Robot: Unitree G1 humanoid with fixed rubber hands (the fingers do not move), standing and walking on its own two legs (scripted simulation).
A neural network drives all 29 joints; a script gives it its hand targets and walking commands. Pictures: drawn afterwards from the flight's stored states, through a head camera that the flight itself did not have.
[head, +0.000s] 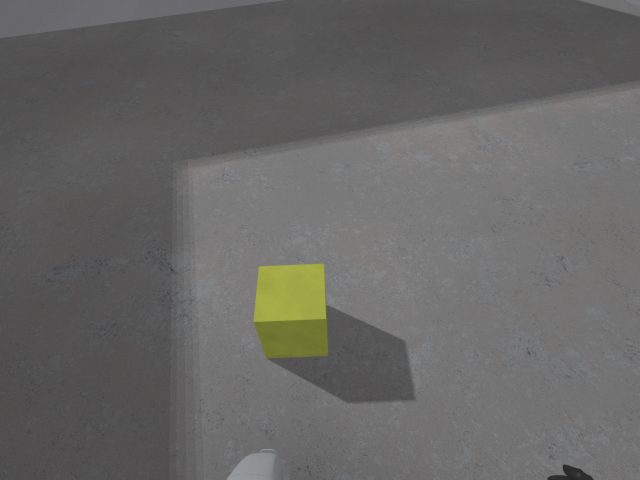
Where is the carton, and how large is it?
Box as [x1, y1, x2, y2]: [254, 264, 327, 357]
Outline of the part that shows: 323,264 259,266 254,311 254,324 266,357 327,355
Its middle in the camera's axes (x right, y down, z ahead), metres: -0.08 +0.23 +1.28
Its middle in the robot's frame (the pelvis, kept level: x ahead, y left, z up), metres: +0.70 +0.17 -0.65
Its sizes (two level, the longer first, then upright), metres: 0.210 0.200 0.250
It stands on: the floor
